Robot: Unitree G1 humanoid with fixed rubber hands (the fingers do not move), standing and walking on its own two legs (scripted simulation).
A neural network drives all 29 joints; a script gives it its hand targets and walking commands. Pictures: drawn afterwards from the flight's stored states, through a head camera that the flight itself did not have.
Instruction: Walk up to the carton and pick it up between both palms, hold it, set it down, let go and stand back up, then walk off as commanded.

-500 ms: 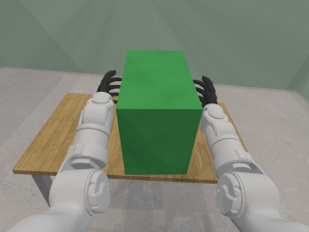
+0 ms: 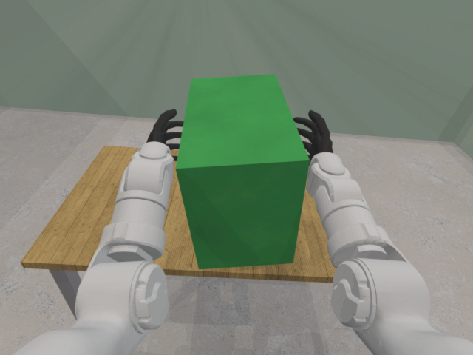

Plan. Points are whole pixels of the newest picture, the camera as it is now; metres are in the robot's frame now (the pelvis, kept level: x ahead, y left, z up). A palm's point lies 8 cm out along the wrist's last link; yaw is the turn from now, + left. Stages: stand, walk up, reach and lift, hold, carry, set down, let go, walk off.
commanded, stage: reach and lift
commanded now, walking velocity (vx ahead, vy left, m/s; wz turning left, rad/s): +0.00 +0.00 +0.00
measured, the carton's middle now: (239, 165) +0.47 +0.02 +0.14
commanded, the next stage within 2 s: hold in 0.46 s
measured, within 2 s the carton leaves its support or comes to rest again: neither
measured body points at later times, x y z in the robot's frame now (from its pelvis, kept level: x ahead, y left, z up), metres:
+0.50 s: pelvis +0.00 +0.00 +0.00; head -0.07 +0.02 +0.44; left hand +0.39 +0.16 +0.23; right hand +0.41 -0.11 +0.24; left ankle +0.02 +0.12 -0.75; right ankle +0.03 -0.16 -0.75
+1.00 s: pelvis +0.00 +0.00 +0.00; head -0.07 +0.02 +0.44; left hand +0.39 +0.16 +0.23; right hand +0.42 -0.11 +0.24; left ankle +0.02 +0.12 -0.75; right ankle +0.03 -0.16 -0.75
